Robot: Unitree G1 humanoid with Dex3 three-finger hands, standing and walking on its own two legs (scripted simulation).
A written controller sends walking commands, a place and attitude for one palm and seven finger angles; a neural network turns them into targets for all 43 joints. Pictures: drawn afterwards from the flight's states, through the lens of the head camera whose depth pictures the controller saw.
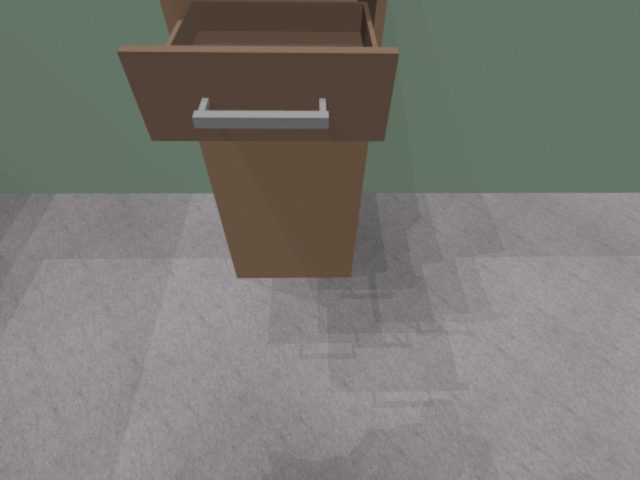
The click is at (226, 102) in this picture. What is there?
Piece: drawer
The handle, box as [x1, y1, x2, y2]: [192, 98, 328, 128]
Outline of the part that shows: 192,116 195,127 328,128 328,111 325,110 325,98 319,98 318,111 208,110 208,98 202,98 199,108 197,110 194,110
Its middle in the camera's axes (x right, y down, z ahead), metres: -0.09 -0.19 +0.57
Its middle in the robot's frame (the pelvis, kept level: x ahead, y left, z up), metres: +0.58 +0.11 +0.15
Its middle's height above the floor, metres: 0.93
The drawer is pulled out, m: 0.29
